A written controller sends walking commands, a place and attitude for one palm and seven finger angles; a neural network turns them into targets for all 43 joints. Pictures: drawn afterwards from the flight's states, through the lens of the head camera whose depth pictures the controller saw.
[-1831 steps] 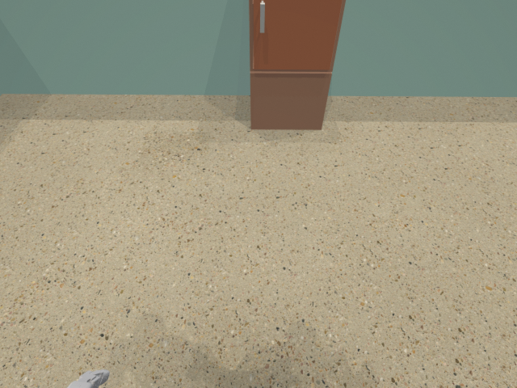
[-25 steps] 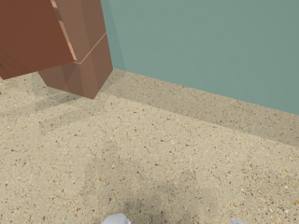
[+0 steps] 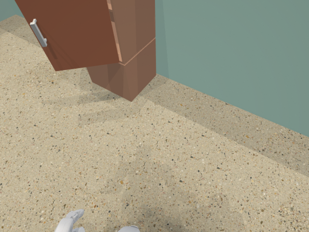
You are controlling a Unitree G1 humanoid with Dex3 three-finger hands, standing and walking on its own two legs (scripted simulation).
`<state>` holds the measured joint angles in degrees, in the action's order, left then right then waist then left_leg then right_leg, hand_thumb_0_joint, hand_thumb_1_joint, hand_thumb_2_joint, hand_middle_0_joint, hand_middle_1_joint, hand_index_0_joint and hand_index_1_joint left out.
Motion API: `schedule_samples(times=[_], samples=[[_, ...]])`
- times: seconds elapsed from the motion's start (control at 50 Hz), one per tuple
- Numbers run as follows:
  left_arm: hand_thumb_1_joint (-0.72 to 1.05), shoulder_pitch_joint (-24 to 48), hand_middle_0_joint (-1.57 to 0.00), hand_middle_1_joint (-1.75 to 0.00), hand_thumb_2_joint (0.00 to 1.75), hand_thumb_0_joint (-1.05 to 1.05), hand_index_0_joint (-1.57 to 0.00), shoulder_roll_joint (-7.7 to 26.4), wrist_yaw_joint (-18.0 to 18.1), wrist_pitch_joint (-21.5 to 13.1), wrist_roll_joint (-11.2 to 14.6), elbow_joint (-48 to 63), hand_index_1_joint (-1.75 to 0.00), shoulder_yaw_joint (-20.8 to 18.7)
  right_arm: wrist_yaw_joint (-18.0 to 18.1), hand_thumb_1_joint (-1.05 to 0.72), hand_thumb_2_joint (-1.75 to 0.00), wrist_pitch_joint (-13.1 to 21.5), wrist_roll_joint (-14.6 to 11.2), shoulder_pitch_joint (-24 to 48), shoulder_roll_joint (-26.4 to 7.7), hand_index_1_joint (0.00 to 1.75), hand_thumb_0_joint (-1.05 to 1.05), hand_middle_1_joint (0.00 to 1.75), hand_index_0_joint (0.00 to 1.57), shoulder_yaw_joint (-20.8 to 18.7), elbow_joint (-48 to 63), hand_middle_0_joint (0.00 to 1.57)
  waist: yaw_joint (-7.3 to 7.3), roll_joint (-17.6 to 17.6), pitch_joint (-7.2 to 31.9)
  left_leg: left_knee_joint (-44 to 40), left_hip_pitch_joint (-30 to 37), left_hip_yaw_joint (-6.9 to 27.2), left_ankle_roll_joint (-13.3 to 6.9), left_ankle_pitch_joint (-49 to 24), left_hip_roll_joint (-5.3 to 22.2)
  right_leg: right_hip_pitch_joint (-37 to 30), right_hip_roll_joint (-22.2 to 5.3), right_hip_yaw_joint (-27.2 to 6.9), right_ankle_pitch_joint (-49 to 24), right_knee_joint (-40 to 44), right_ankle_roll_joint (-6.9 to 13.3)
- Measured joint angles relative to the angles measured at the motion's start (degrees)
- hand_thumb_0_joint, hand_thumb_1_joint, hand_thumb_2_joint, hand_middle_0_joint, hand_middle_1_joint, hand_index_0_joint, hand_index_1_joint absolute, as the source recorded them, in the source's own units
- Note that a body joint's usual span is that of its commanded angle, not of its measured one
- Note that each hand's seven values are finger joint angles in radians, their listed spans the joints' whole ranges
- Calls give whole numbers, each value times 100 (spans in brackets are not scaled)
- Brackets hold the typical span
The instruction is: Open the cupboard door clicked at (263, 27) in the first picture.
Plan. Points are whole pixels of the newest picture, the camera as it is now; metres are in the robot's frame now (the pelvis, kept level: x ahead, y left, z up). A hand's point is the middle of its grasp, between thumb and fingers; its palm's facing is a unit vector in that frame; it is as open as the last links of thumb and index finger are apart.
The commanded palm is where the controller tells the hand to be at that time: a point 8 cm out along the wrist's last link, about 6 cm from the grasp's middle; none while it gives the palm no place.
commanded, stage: turn to face it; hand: left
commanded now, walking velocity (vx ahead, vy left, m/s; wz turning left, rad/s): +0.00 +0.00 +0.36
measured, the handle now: (39, 32) +1.01 +0.66 -0.06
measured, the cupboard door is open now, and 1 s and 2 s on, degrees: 44 44 44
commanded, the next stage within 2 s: take the last steps up to it in 0.20 s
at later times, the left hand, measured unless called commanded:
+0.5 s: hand out of the picture +0.01 +0.22 -0.17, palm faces +0.25 -0.95 -0.20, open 7.4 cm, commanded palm none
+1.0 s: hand out of the picture +0.07 +0.19 -0.14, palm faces +0.39 -0.90 -0.18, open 7.4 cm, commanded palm none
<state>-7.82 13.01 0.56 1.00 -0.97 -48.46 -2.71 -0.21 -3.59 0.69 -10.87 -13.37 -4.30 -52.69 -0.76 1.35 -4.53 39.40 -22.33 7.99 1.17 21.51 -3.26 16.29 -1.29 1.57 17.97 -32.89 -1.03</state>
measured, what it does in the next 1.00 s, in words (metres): walks ahead, turning left: left foot, then right foot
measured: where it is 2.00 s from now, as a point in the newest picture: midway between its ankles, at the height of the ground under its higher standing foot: (123, 179)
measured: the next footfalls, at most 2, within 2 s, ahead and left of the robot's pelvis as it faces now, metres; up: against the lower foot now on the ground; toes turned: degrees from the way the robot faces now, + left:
left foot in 0.34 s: +0.05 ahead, +0.11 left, +0.00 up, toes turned +12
right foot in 0.72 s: +0.17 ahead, -0.10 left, +0.00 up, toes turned +8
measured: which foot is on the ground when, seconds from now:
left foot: up 0.00-0.32, down 0.34-0.72, up 0.74-1.00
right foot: down 0.00-0.36, up 0.38-0.70, down 0.72-1.00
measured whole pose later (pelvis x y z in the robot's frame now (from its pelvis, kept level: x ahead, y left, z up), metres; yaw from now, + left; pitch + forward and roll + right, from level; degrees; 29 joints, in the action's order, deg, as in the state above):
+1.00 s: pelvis +0.15 +0.04 +0.02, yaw +19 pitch +0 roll +2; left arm -20.9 7.8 -0.4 -3.4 -1.2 -60.6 -1.9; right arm -2.3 -1.7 1.2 -13.3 -13.0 -4.1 -58.6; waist 0.9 -0.4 -2.4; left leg 53.0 -32.2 -2.2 3.0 10.7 4.6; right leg 3.2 -6.9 9.8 15.5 -19.0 -2.0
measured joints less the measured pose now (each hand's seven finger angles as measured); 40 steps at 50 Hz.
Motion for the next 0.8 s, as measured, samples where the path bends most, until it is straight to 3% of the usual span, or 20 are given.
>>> schedule_samples(times=[0.06, 0.12, 0.26, 0.32, 0.34, 0.36, 0.4, 0.46, 0.5, 0.58, 0.7, 0.74, 0.8], samples=[[91, -143, -20, -30, 90, 0, -20, -184, 25, -9, -10, -60, -30, 95, -22, -91, -90, -79, 22, 13, -116, 30, 1, 30, 20, -78, -72, 20, -51, 110, -43, 1732, -492, -295, 61, 554, -5, -169, -113, 226, 138, 27, 164], [90, -328, -20, -30, 90, 1, -20, -279, 37, -20, 8, -150, -30, 128, -53, -91, -90, -101, 22, 54, -130, 30, 1, 30, 20, -78, -143, 20, -59, 42, -67, 2455, -636, -593, 179, 382, 146, -397, -224, 375, 66, 302, 176], [91, -699, -21, -30, 90, 1, -21, -286, 42, -89, -35, -388, -30, 110, -47, -91, -90, -60, -26, 315, -7, 30, 1, 30, 20, 50, -247, 20, 145, -244, -167, 873, -8, -944, 205, 463, 312, -650, -412, 681, 145, 416, 129], [91, -858, -21, -30, 90, 1, -21, -200, 38, -72, -27, -543, -30, 71, -33, -91, -90, 23, -33, 481, 56, 30, 1, 30, 20, 118, -235, 19, 237, -326, -177, -134, 412, -1074, 127, 25, 266, -624, -449, 790, 334, 158, 55], [91, -926, -21, -30, 90, 1, -21, -169, 33, -57, -2, -596, -30, 59, -31, -91, -90, 79, -24, 512, 64, 30, 1, 30, 20, 145, -211, 20, 246, -327, -153, -577, 608, -1117, 73, -401, 264, -577, -448, 823, 441, -15, 18], [91, -959, -21, -30, 90, 1, -21, -125, 23, -23, 28, -659, -30, 39, -23, -91, -90, 151, 1, 543, 87, 30, 1, 30, 20, 159, -192, 20, 247, -363, -135, -723, 673, -1118, -120, -507, 234, -458, -487, 827, 551, -309, -23], [91, -907, -21, -30, 90, 1, -20, -31, 21, 116, 44, -784, -30, 6, -6, -91, -90, 237, 44, 570, 168, 30, 0, 30, 20, 202, -142, 20, 292, -474, -150, -540, 631, -1121, -341, -372, 169, -62, -471, 543, 1238, -1345, -78], [91, -771, -20, -30, 90, 1, -20, 22, -33, 227, 2, -880, -29, -41, 58, -91, -90, 328, 73, 428, 239, 30, 0, 30, 20, 263, -94, 20, 291, -429, -75, -701, 754, -1023, -398, -359, 184, 526, -331, 274, 1341, -2586, -78], [91, -654, -20, -30, 90, 1, -20, 16, -101, 202, -15, -852, -29, -55, 86, -91, -90, 372, 71, 275, 256, 30, 0, 30, 20, 289, -128, 20, 282, -350, -25, -952, 893, -927, -385, -479, 185, 782, -320, 198, 1058, -2856, -63], [91, -465, -20, -30, 90, 1, -20, -42, -191, 100, -23, -710, -29, -51, 76, -91, -90, 404, 63, -62, 266, 30, 0, 30, 20, 305, -290, 20, 254, -204, 100, -1385, 1166, -789, -385, -639, 163, 953, -376, 149, 653, -2412, -65], [91, -273, -20, -30, 90, 1, -20, -138, -236, -58, -28, -552, -29, -27, 33, -91, -90, 359, 55, -516, 234, 30, 0, 30, 20, 256, -533, 20, 115, -33, 194, -1253, 1346, -703, -287, -368, 127, 386, -276, 306, 288, -569, -77], [91, -293, -20, -30, 90, 1, -20, -131, -227, -217, -54, -489, -29, -31, 18, -91, -90, 333, 12, -684, 220, 30, 0, 30, 20, 218, -610, 20, 121, -65, 241, -488, 1096, -723, -265, 159, 69, 109, -288, 328, -142, -20, 7], [91, -369, -20, -30, 90, 0, -20, -309, -148, -300, -35, -545, -29, 11, -34, -91, -90, 174, 51, -735, 86, 30, 1, 30, 20, 125, -776, 20, 72, 140, 210, 1392, 351, -706, -188, 528, 165, -131, -305, 603, -23, -173, 142]])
